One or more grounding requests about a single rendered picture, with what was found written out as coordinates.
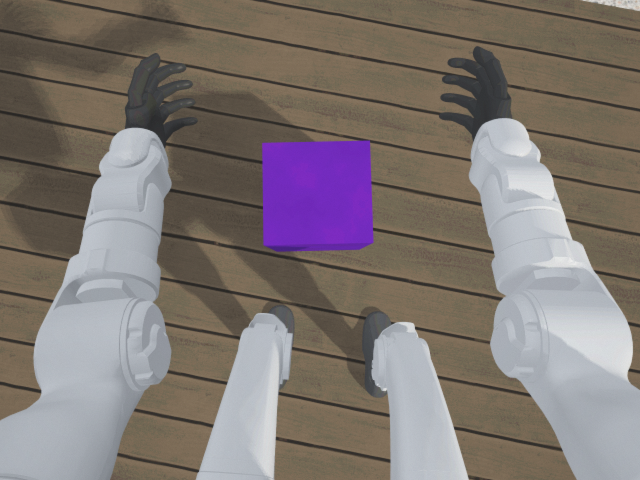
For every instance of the left robot foot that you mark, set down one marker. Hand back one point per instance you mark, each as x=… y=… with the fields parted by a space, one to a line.
x=286 y=316

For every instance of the left robot forearm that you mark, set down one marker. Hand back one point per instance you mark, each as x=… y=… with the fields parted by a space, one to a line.
x=118 y=253

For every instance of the left robot upper arm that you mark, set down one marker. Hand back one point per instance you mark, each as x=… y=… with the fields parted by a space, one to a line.
x=94 y=361

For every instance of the right robot forearm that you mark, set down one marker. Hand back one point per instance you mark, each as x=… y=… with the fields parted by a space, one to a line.
x=532 y=244

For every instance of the right robot thigh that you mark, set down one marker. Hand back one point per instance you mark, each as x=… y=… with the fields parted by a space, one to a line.
x=423 y=443

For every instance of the carton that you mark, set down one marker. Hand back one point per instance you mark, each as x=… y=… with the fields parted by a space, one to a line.
x=317 y=196

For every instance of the left robot hand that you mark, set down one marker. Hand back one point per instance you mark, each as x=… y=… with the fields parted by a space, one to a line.
x=144 y=98

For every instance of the right robot upper arm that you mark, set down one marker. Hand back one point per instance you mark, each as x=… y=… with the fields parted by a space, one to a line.
x=571 y=350

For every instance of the right robot hand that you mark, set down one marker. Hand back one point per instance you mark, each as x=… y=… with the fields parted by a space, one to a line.
x=492 y=99

